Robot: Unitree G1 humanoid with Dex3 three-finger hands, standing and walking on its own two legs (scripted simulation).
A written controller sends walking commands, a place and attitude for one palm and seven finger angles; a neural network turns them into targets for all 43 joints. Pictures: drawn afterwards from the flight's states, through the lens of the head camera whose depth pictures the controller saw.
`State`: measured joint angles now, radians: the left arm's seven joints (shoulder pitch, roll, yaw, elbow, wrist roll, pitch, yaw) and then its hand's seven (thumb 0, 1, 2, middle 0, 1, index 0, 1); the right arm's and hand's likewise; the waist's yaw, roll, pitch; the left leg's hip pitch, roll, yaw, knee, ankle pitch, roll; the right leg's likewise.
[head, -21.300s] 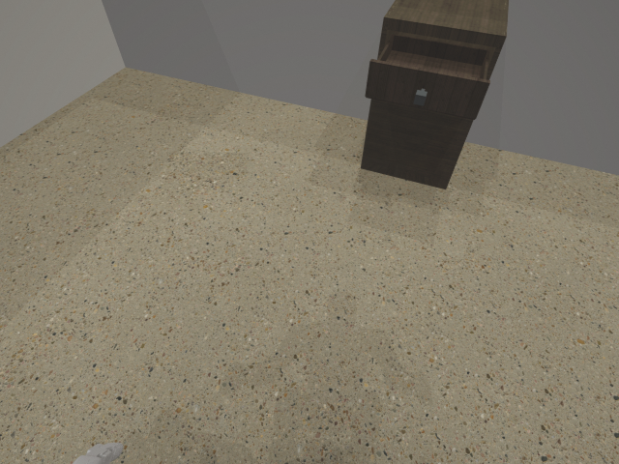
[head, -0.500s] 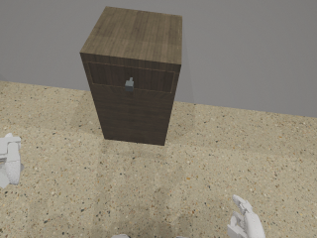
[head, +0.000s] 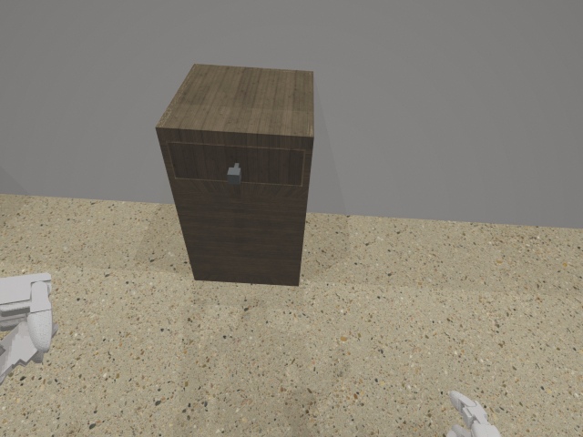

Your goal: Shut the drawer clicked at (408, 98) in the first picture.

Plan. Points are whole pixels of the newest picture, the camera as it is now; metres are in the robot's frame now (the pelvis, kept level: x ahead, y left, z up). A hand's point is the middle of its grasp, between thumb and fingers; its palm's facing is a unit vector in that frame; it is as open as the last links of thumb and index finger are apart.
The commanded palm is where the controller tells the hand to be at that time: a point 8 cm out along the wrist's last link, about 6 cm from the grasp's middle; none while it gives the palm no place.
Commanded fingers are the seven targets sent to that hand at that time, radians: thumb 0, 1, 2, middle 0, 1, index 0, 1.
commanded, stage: stop stepping back and stand still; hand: left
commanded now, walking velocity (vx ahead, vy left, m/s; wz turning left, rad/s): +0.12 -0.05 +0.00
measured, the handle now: (235, 172) +0.84 +0.19 -0.16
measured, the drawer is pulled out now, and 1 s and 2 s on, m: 0.00 0.00 0.00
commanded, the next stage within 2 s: let the arm hang, fingers relaxed in 0.46 s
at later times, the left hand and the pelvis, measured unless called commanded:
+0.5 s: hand (38, 338) +0.17 +0.25 +0.17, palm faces +0.37 -0.84 -0.41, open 3.3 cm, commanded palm +0.11 +0.29 +0.18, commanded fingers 0.00 0.90 0.90 -1.40 -1.60 -1.40 -1.60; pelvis -0.02 +0.01 -0.01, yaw +0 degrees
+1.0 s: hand out of the picture -0.06 +0.21 -0.17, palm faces +0.05 -0.97 -0.24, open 3.9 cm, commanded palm none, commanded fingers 0.00 0.90 0.90 -0.48 -0.60 -0.48 -0.60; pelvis -0.01 +0.00 +0.00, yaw +2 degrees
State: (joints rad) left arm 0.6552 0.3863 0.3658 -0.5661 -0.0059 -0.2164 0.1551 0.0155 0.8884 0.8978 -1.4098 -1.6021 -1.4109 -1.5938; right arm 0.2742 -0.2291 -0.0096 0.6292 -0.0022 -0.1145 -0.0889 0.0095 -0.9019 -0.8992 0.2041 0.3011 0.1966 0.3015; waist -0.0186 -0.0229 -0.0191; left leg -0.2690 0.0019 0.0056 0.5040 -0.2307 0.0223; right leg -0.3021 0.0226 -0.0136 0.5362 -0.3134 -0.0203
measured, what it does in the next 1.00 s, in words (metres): stands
